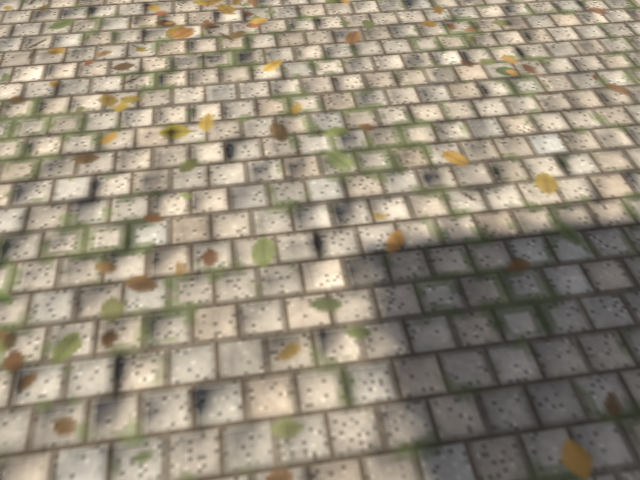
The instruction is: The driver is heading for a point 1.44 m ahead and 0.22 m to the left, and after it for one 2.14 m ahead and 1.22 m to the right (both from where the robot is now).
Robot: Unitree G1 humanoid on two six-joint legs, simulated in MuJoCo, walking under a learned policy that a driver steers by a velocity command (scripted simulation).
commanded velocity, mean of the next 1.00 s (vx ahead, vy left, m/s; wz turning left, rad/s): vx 0.37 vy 0.00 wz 0.00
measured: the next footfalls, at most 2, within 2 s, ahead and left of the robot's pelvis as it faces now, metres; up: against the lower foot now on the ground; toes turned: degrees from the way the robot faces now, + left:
right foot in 0.34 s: +0.09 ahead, -0.15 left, +0.00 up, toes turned -1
left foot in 0.80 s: +0.45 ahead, +0.08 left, +0.00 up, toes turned +2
